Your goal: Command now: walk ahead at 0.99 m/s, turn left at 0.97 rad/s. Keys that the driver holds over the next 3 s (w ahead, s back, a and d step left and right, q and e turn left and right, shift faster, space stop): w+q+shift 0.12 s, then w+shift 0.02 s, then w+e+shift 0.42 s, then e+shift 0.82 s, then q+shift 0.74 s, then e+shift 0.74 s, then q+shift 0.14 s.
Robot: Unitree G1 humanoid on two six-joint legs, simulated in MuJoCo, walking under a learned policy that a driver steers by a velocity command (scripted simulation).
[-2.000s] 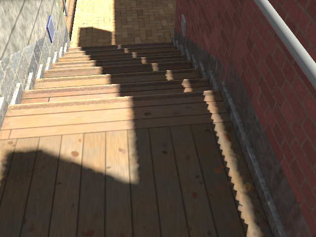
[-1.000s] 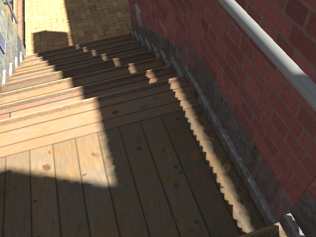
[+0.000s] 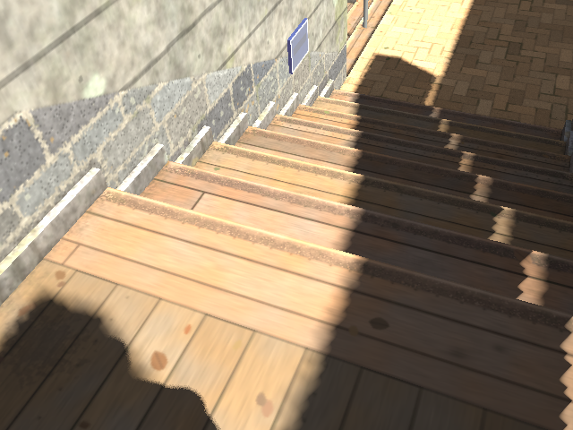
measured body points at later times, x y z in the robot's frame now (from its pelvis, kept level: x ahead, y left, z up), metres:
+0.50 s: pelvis +0.44 +0.02 +0.01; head +0.44 +0.02 +0.46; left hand +0.50 +0.28 -0.12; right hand +0.48 -0.24 -0.13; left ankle +0.35 +0.06 -0.71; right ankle +0.50 -0.14 -0.61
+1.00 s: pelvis +0.77 +0.01 +0.02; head +0.82 -0.01 +0.46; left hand +0.90 +0.28 -0.10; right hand +0.93 -0.28 -0.06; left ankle +0.96 +0.16 -0.63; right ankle +0.82 -0.03 -0.71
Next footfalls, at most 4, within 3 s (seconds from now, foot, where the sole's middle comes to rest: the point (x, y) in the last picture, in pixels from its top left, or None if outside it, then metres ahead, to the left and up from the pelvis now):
0.30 left None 0.39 0.07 -0.75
0.68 right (324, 311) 0.86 -0.03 -0.75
1.26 left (284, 273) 0.99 0.07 -0.75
1.74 right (312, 331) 0.80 0.00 -0.75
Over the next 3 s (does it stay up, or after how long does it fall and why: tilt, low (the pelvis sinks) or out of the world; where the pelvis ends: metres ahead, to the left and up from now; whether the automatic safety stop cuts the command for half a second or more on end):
stays up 0.77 0.14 0.03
